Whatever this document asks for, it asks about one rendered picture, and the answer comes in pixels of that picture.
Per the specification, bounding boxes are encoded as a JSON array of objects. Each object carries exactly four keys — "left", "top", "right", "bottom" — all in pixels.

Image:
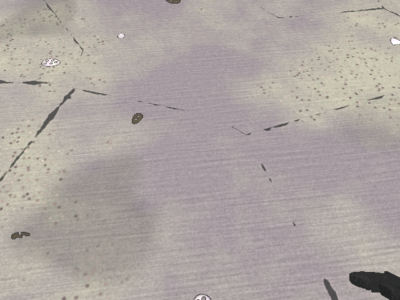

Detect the robot right hand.
[{"left": 349, "top": 271, "right": 400, "bottom": 300}]

